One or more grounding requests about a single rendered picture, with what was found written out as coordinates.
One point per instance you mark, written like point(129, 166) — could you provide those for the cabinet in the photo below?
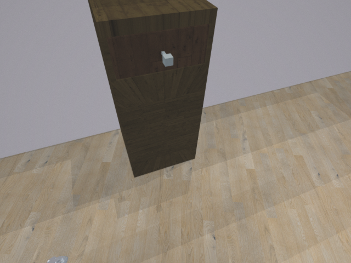
point(159, 113)

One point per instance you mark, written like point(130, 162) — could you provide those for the drawer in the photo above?
point(140, 53)

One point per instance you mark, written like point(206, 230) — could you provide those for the handle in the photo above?
point(167, 59)

